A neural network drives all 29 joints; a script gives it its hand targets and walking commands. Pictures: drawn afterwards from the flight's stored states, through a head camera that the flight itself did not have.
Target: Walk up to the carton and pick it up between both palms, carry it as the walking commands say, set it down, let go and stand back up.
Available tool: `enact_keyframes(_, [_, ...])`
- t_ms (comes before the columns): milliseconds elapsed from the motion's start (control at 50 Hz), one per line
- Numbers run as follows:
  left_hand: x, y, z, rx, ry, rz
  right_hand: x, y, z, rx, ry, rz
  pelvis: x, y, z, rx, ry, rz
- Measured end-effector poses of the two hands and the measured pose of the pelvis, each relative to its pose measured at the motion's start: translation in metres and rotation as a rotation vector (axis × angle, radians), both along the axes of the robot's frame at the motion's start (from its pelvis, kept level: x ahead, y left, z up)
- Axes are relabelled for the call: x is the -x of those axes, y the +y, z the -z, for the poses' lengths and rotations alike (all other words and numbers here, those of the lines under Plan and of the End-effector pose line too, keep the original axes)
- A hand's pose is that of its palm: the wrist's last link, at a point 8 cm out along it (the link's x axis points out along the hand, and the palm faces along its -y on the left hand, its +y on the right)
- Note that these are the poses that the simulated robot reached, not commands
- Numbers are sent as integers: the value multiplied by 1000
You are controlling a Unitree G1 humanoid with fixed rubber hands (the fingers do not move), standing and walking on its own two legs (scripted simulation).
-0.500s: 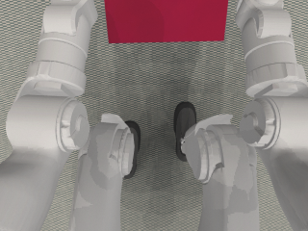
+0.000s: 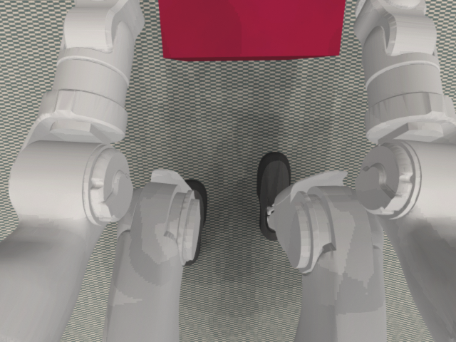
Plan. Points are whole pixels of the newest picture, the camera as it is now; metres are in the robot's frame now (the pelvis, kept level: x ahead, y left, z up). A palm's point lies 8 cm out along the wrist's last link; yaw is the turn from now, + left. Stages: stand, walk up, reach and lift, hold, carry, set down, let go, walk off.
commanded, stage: set down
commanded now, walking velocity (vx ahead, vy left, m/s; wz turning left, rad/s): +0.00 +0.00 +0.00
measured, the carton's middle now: out of the picture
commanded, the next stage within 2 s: none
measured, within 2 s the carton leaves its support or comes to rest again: neither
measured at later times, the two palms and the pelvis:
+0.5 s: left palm out of the picture +0.56 +0.11 -0.18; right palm out of the picture +0.55 -0.19 -0.19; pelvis +0.00 +0.00 +0.00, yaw +0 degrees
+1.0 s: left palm out of the picture +0.53 +0.11 -0.20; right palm out of the picture +0.53 -0.26 -0.17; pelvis -0.01 -0.01 +0.00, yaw +1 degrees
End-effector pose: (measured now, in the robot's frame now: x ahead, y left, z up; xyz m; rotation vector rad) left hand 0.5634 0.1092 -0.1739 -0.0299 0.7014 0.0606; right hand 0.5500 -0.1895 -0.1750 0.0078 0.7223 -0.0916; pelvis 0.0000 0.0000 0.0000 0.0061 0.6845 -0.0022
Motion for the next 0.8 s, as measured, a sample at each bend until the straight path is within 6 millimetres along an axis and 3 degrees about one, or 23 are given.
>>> enact_keyframes(460, [3,4,5,8,-23,2,-1,1,6,7,-28,-12,-2,-2,3,-3,-2,-4])
enact_keyframes(540, [8,5,10,4,-14,6,14,0,22,17,51,6,-2,-2,3,-3,-1,-4])
enact_keyframes(620, [21,5,21,-35,19,40,34,-20,36,67,126,67,-3,-2,3,-3,-1,-4])
enact_keyframes(720, [30,4,27,-67,34,69,38,-61,25,95,38,199,0,-3,3,-5,-8,-5])
enact_keyframes(800, [30,4,26,-82,34,78,52,-68,32,85,69,223,3,-4,4,-8,-18,-6])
